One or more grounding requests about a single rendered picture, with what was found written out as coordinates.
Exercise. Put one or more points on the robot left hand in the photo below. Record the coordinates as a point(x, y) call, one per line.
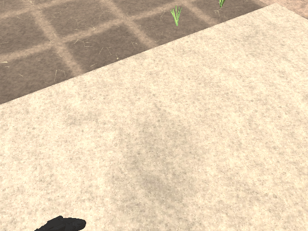
point(63, 224)

